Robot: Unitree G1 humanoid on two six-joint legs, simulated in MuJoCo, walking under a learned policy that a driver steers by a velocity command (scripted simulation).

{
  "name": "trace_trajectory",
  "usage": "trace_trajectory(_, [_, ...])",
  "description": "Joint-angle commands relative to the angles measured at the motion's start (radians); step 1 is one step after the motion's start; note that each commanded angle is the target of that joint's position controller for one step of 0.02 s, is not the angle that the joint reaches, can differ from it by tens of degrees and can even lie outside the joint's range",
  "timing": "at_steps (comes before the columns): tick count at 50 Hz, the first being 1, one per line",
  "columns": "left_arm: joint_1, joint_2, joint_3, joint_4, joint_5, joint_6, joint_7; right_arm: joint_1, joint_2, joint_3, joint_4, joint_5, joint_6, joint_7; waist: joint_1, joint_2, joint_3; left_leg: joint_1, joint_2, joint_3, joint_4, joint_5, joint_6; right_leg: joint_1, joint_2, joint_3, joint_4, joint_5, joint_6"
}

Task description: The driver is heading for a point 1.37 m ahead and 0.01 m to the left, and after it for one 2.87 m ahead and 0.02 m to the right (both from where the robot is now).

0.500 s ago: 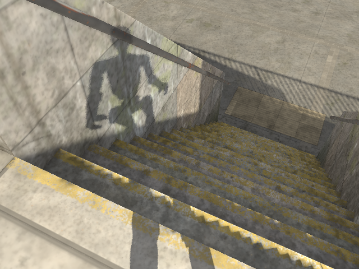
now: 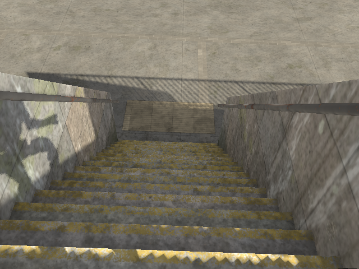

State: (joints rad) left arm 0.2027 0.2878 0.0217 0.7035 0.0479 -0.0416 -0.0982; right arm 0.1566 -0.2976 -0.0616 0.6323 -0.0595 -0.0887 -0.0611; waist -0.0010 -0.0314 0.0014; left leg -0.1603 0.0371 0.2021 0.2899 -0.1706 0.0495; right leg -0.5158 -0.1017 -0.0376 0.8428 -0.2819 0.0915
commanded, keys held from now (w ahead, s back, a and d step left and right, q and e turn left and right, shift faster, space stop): e+shift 0.08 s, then shift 0.36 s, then q+shift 0.56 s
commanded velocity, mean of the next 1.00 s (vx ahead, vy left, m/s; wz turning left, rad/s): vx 0.01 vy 0.00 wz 0.06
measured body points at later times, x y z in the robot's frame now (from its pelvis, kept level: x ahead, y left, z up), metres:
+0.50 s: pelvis +0.04 -0.04 -0.02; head +0.07 -0.05 +0.43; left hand +0.29 +0.16 -0.10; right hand +0.05 -0.32 -0.14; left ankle +0.10 +0.08 -0.75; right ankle +0.01 -0.16 -0.75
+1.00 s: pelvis +0.04 -0.10 +0.00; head +0.06 -0.10 +0.45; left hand +0.12 +0.20 -0.08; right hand +0.20 -0.36 -0.10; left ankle +0.02 +0.05 -0.65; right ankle +0.00 -0.18 -0.75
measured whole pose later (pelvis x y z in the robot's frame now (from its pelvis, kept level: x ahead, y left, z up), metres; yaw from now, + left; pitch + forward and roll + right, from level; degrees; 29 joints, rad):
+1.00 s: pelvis +0.04 -0.10 +0.00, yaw +8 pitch +3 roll +2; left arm 0.29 0.31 0.04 0.64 0.03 -0.07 0.05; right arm 0.23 -0.34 -0.05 0.73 -0.06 -0.06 0.05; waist 0.01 -0.01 -0.02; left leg -0.62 -0.01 -0.05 1.15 -0.33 -0.10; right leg -0.10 0.00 -0.10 0.25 -0.20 -0.06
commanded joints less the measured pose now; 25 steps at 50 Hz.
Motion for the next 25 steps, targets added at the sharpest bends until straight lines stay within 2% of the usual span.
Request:
trace_trajectory(1, [0.049, 0.05, 0.004, -0.045, -0.003, 0.009, -0.032, -0.007, -0.191, -0.074, -0.062, -0.017, -0.02, -0.007, 0.002, 0.139, -0.069, 0.134, 0.318, -0.121, -0.057, 0.517, 0.224, 0.039, -0.01, -0.007, -0.118, 0.01, -0.047])
trace_trajectory(4, [0.0, 0.084, 0.028, -0.054, -0.017, 0.008, -0.032, -0.008, -0.202, -0.08, -0.056, -0.017, -0.019, -0.02, -0.005, 0.134, -0.065, 0.18, 0.353, -0.098, -0.041, 0.361, 0.174, 0.091, 0.003, 0.004, -0.218, 0.006, -0.088])
trace_trajectory(6, [-0.019, 0.107, 0.05, -0.054, -0.03, -0.013, -0.025, -0.017, -0.198, -0.073, -0.035, 0.005, -0.006, -0.024, 0.013, 0.103, -0.062, 0.149, 0.321, -0.073, 0.032, 0.241, 0.115, 0.202, 0.058, -0.02, -0.415, 0.163, -0.139])
trace_trajectory(7, [-0.015, 0.14, 0.07, -0.053, -0.033, -0.03, -0.015, 0.031, -0.183, -0.063, -0.013, 0.022, -0.002, -0.012, 0.017, 0.078, -0.094, 0.096, 0.26, -0.037, 0.111, 0.218, 0.068, 0.33, 0.097, -0.045, -0.485, 0.36, -0.185])
trace_trajectory(8, [0.061, 0.228, 0.105, -0.05, -0.022, -0.041, 0.005, 0.113, -0.111, -0.039, -0.006, 0.026, -0.001, -0.008, 0.018, -0.057, -0.223, -0.028, 0.153, 0.068, 0.318, 0.038, -0.046, 0.588, -0.03, 0.099, -0.447, 0.84, -0.318])
trace_trajectory(9, [0.15, 0.325, 0.126, -0.051, -0.001, -0.056, 0.021, 0.136, -0.012, -0.003, -0.077, 0.023, -0.028, -0.019, 0.007, -0.177, -0.326, -0.331, 0.001, 0.038, 0.539, -0.53, -0.153, 0.833, -0.307, 0.47, -0.406, 1.142, -0.576])
trace_trajectory(10, [0.212, 0.29, 0.138, -0.013, 0.024, -0.093, 0.044, 0.075, -0.023, 0.014, -0.066, 0.031, -0.04, -0.009, 0.063, -0.034, -0.212, -0.46, 0.023, -0.158, 0.603, -0.608, -0.158, 0.769, -0.318, 0.444, -0.397, 1.084, -0.539])
trace_trajectory(11, [0.204, 0.268, 0.143, 0.013, 0.015, -0.114, 0.061, -0.006, -0.072, 0.001, -0.067, 0.028, -0.031, -0.004, 0.096, -0.072, -0.116, -0.532, 0.047, -0.188, 0.673, -0.569, -0.158, 0.681, -0.259, 0.34, -0.424, 0.937, -0.455])
trace_trajectory(12, [0.134, 0.225, 0.134, -0.009, -0.018, -0.108, 0.068, 0.03, -0.157, -0.028, -0.031, 0.024, -0.019, -0.007, 0.073, -0.1, -0.112, -0.535, 0.058, -0.188, 0.75, -0.534, -0.163, 0.62, -0.226, 0.291, -0.445, 0.841, -0.426])
trace_trajectory(13, [0.062, 0.185, 0.117, -0.038, -0.042, -0.098, 0.07, 0.033, -0.18, -0.034, -0.015, 0.012, -0.005, -0.006, 0.049, -0.126, -0.095, -0.491, 0.059, -0.208, 0.777, -0.479, -0.152, 0.51, -0.195, 0.251, -0.477, 0.748, -0.391])
trace_trajectory(14, [-0.002, 0.193, 0.113, -0.072, -0.049, -0.082, 0.071, 0.071, -0.163, -0.023, -0.006, 0.0, 0.008, 0.006, 0.004, -0.121, -0.081, -0.398, 0.05, -0.215, 0.801, -0.408, -0.145, 0.364, -0.178, 0.231, -0.531, 0.675, -0.378])
trace_trajectory(15, [-0.047, 0.196, 0.11, -0.098, -0.039, -0.072, 0.071, 0.118, -0.16, -0.022, 0.016, 0.003, 0.016, 0.016, -0.026, -0.108, -0.084, -0.325, 0.025, -0.206, 0.827, -0.325, -0.138, 0.273, -0.164, 0.22, -0.562, 0.642, -0.377])
trace_trajectory(16, [-0.087, 0.169, 0.099, -0.122, -0.027, -0.069, 0.073, 0.159, -0.155, -0.019, 0.039, 0.012, 0.022, 0.029, -0.045, -0.096, -0.11, -0.287, 0.016, -0.207, 0.813, -0.245, -0.131, 0.243, -0.151, 0.209, -0.574, 0.584, -0.371])
trace_trajectory(17, [-0.114, 0.172, 0.098, -0.139, -0.02, -0.07, 0.075, 0.183, -0.129, -0.008, 0.057, 0.016, 0.028, 0.041, -0.056, -0.079, -0.093, -0.265, 0.018, -0.193, 0.739, -0.185, -0.132, 0.208, -0.133, 0.186, -0.58, 0.532, -0.357])
trace_trajectory(19, [-0.131, 0.168, 0.096, -0.156, -0.018, -0.074, 0.076, 0.198, -0.083, 0.016, 0.079, 0.019, 0.043, 0.068, -0.042, -0.062, -0.082, -0.216, 0.028, -0.186, 0.571, -0.13, -0.138, 0.206, -0.102, 0.172, -0.559, 0.419, -0.321])
trace_trajectory(21, [-0.109, 0.154, 0.092, -0.15, -0.022, -0.068, 0.067, 0.182, -0.05, 0.04, 0.084, 0.029, 0.053, 0.086, -0.007, -0.06, -0.064, -0.21, 0.046, -0.195, 0.41, -0.134, -0.144, 0.24, -0.124, 0.218, -0.512, 0.336, -0.31])
trace_trajectory(22, [-0.105, 0.154, 0.092, -0.145, -0.022, -0.062, 0.055, 0.179, -0.045, 0.049, 0.081, 0.037, 0.054, 0.09, 0.004, -0.054, -0.072, -0.203, 0.046, -0.192, 0.344, -0.123, -0.148, 0.255, -0.14, 0.251, -0.482, 0.314, -0.313])
trace_trajectory(23, [-0.144, 0.113, 0.073, -0.138, -0.036, -0.053, 0.037, 0.212, -0.026, 0.061, 0.1, 0.052, 0.049, 0.103, -0.027, -0.013, -0.082, -0.137, 0.063, -0.191, 0.233, -0.009, -0.149, 0.235, -0.132, 0.237, -0.43, 0.247, -0.283])
trace_trajectory(24, [-0.135, 0.044, 0.04, -0.118, -0.057, -0.041, 0.01, 0.218, -0.008, 0.07, 0.118, 0.066, 0.04, 0.119, -0.039, 0.03, -0.088, -0.051, 0.057, -0.173, 0.143, 0.134, -0.141, 0.198, -0.08, 0.219, -0.395, 0.146, -0.221])
trace_trajectory(25, [-0.058, -0.028, 0.009, -0.091, -0.061, -0.031, -0.007, 0.199, -0.009, 0.073, 0.105, 0.084, 0.021, 0.131, -0.015, 0.031, -0.111, 0.014, 0.065, -0.187, 0.171, 0.299, -0.105, 0.189, -0.008, 0.191, -0.385, 0.029, -0.128])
